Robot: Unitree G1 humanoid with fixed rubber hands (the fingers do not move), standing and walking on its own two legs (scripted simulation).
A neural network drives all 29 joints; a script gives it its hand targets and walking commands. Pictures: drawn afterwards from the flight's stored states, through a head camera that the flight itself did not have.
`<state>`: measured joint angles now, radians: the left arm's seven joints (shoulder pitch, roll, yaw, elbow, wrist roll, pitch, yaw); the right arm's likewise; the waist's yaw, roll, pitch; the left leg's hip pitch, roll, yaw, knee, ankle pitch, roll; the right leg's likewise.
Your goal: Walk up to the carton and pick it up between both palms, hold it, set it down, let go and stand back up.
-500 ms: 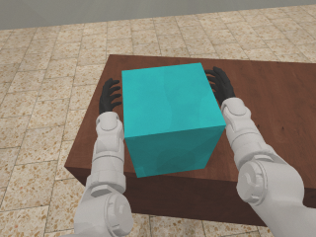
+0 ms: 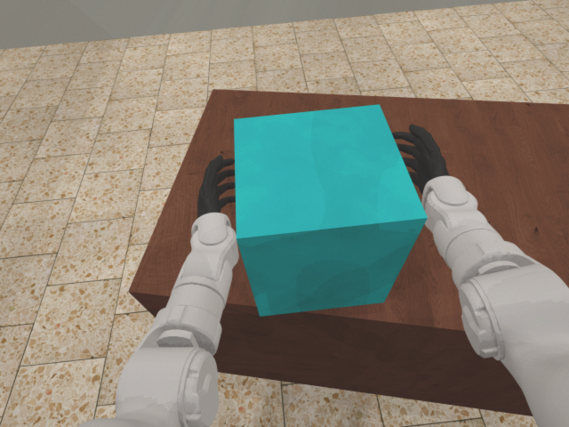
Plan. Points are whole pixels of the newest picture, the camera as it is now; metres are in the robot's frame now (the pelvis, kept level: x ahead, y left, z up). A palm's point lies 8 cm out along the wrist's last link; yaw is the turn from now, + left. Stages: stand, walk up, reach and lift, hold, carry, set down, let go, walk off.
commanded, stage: set down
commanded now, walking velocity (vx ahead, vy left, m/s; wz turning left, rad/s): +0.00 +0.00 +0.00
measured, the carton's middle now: (315, 218) +0.41 +0.04 +0.02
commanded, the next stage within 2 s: none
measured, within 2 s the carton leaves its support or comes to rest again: neither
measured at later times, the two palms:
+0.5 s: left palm (201, 232) +0.34 +0.19 +0.07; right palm (459, 203) +0.42 -0.16 +0.08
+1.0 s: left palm (195, 272) +0.28 +0.18 +0.07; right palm (486, 255) +0.36 -0.19 +0.05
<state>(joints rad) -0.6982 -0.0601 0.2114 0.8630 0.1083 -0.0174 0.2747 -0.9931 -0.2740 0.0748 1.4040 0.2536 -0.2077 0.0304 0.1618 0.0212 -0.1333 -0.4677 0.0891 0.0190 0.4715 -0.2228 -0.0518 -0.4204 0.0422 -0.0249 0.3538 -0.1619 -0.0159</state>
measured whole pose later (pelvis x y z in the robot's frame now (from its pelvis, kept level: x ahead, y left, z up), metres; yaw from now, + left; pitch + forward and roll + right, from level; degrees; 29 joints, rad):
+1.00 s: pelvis -0.04 -0.02 +0.00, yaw +0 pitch +6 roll +0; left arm -0.39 -0.04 0.14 0.58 0.09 -0.02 0.23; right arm -0.62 -0.35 0.12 1.13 0.34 -0.23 0.15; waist 0.16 0.00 -0.11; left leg -0.37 0.09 0.02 0.41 -0.15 -0.07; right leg -0.38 0.04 -0.03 0.41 -0.14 -0.04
